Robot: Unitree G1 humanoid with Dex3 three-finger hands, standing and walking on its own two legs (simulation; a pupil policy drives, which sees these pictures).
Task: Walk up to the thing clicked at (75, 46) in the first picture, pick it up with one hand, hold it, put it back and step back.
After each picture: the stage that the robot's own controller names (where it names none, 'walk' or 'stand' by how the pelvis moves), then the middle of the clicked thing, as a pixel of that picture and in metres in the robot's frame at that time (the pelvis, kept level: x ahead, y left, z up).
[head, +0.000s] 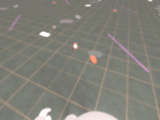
stand; (75, 45) +1.65 +0.43 -0.72
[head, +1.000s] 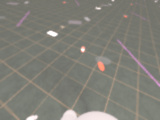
walk; (82, 49) +1.55 +0.18 -0.70
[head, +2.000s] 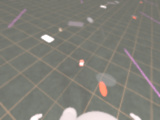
walk; (81, 63) +1.03 +0.14 -0.70
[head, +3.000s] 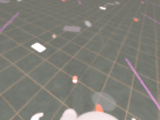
walk; (74, 79) +0.66 +0.18 -0.71
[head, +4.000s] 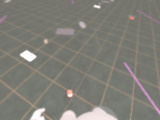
walk; (69, 93) +0.42 +0.21 -0.71
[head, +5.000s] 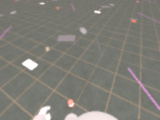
stand; (70, 103) +0.33 +0.23 -0.72
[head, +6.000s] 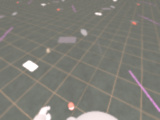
stand; (71, 106) +0.31 +0.21 -0.72
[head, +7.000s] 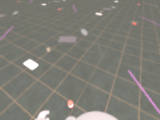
stand; (70, 104) +0.33 +0.22 -0.73
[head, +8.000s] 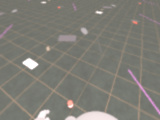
stand; (70, 104) +0.32 +0.22 -0.73
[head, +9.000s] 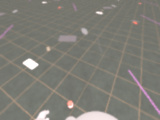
stand; (70, 104) +0.32 +0.22 -0.73
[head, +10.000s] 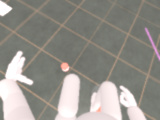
go down; (65, 67) +0.40 +0.25 -0.39
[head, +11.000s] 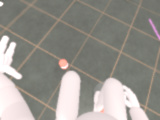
go down; (63, 64) +0.40 +0.26 -0.30
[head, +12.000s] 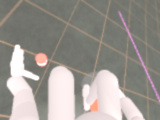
close in; (41, 60) +0.38 +0.29 -0.22
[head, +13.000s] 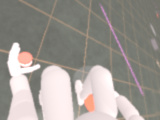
close; (25, 60) +0.38 +0.30 -0.21
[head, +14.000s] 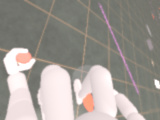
lift; (23, 59) +0.37 +0.30 -0.22
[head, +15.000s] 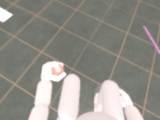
lift; (58, 72) +0.31 +0.24 -0.06
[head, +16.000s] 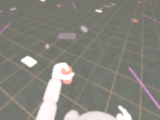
hold; (67, 75) +0.33 +0.17 +0.04
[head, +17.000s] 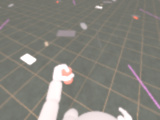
hold; (67, 75) +0.33 +0.17 +0.01
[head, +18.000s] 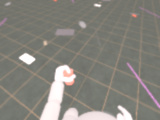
hold; (68, 77) +0.33 +0.16 -0.01
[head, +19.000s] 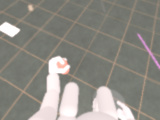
crouch; (63, 67) +0.38 +0.20 -0.08
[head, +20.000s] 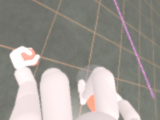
lower; (30, 57) +0.39 +0.29 -0.22
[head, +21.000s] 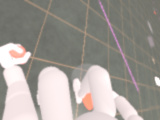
lower; (19, 55) +0.40 +0.32 -0.22
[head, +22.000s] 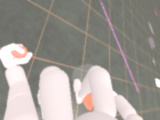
lower; (21, 55) +0.39 +0.32 -0.22
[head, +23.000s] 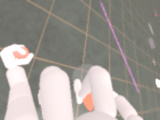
lower; (22, 56) +0.39 +0.31 -0.22
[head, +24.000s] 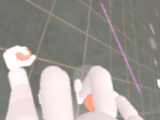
loosen; (24, 57) +0.38 +0.30 -0.22
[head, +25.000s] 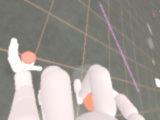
withdraw; (28, 60) +0.38 +0.27 -0.22
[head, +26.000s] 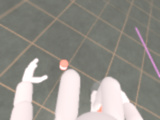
walk; (63, 65) +0.40 +0.23 -0.29
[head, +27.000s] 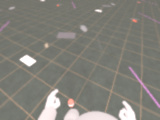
stand; (71, 103) +0.33 +0.18 -0.65
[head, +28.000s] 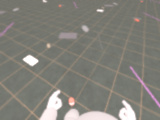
stand; (71, 101) +0.35 +0.20 -0.67
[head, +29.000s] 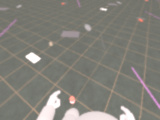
stand; (72, 100) +0.35 +0.20 -0.68
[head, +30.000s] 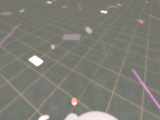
walk; (74, 101) +0.36 +0.19 -0.72
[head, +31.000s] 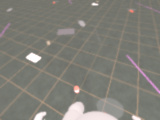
walk; (76, 89) +0.47 +0.22 -0.70
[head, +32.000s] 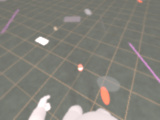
walk; (80, 67) +0.79 +0.19 -0.70
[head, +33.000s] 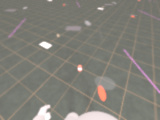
stand; (79, 68) +0.95 +0.21 -0.71
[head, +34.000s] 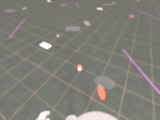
stand; (79, 68) +0.96 +0.21 -0.72
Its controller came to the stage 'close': yes
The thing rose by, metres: 0.71
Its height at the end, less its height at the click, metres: +0.00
